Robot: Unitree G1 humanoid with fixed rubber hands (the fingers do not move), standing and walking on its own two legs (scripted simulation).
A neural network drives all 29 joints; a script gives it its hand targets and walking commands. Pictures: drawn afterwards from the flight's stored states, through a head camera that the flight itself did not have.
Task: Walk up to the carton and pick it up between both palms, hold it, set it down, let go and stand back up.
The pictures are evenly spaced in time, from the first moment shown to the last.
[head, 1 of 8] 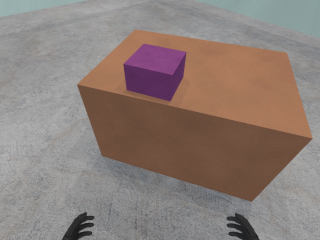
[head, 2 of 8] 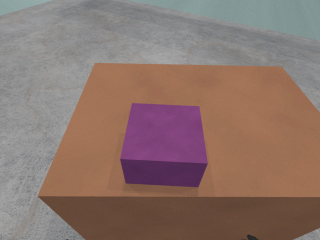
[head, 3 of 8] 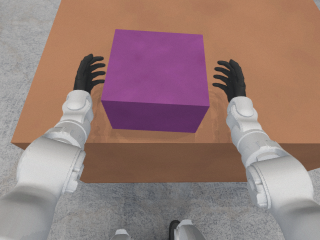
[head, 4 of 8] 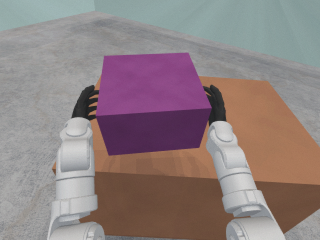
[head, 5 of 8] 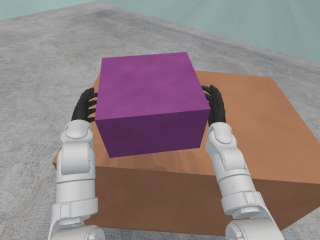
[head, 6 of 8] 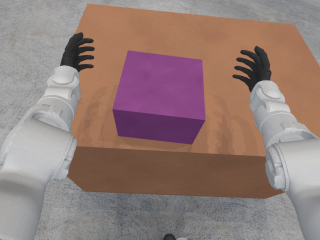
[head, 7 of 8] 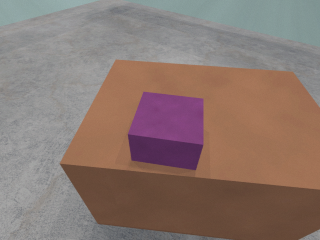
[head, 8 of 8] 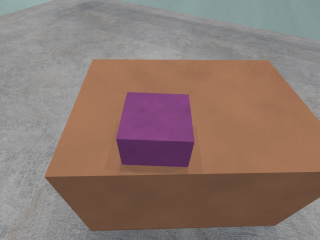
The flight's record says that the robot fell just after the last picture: no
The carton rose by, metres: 0.24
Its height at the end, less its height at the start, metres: +0.00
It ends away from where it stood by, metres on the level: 0.01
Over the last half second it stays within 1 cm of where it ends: yes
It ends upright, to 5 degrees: yes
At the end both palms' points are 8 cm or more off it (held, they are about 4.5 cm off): yes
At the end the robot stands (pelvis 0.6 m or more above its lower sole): yes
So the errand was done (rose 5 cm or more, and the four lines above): yes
